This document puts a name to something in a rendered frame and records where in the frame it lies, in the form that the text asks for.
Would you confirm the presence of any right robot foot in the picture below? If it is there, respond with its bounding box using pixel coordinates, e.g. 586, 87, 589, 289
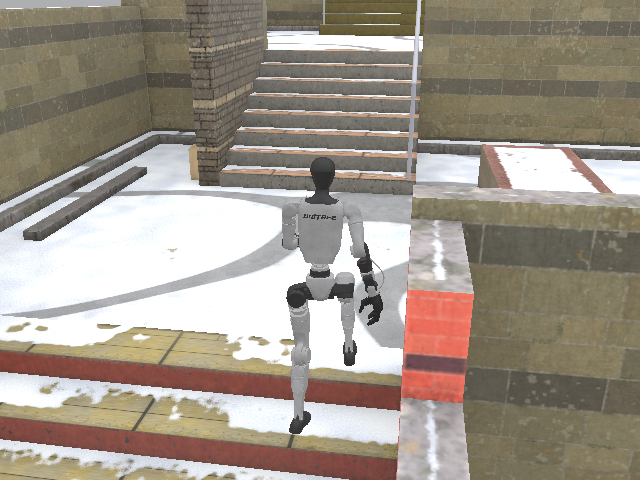
343, 340, 357, 366

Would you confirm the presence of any robot right forearm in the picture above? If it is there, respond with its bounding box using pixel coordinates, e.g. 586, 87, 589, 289
357, 242, 380, 297

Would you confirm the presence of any right robot upper arm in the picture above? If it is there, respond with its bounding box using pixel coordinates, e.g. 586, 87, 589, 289
342, 201, 366, 258

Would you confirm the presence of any robot right hand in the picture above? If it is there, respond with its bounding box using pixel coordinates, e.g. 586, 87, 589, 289
359, 292, 383, 326

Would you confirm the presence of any robot left forearm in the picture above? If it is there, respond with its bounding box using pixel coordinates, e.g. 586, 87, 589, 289
282, 232, 299, 247

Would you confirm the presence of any left robot shin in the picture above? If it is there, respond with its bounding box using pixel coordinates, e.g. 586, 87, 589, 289
290, 347, 309, 421

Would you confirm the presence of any left robot upper arm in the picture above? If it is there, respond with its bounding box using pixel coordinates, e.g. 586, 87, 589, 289
282, 199, 302, 250

